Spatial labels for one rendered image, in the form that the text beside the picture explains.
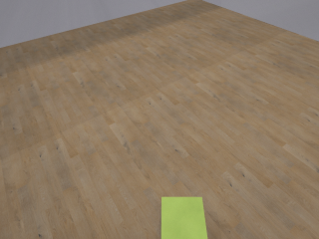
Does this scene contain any carton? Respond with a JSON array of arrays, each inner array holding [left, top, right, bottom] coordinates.
[[160, 196, 208, 239]]

